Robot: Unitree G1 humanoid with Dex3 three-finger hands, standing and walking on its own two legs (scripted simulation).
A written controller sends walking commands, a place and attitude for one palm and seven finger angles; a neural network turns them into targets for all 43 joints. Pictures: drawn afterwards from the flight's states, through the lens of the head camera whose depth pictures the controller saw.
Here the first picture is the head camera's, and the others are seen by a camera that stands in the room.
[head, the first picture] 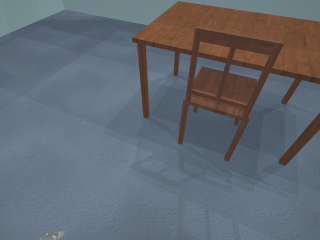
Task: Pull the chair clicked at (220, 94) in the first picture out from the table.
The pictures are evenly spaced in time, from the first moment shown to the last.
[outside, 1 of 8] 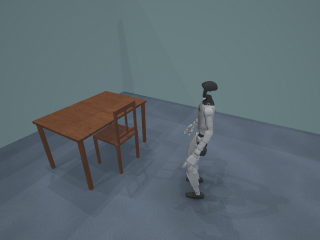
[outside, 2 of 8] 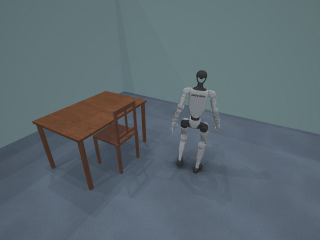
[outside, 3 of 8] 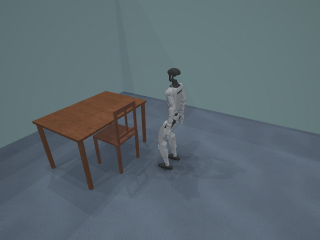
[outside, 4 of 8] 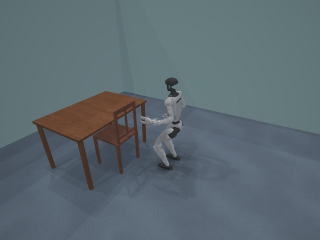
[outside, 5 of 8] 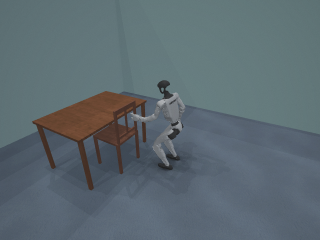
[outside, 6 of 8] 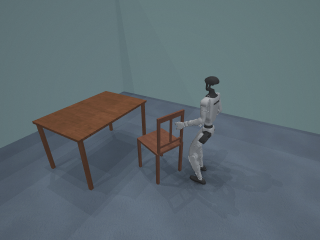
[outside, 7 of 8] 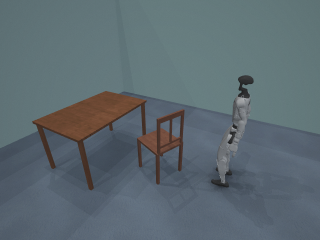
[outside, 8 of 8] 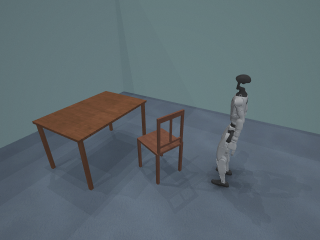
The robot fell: no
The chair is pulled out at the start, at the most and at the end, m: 0.00 0.58 0.58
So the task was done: yes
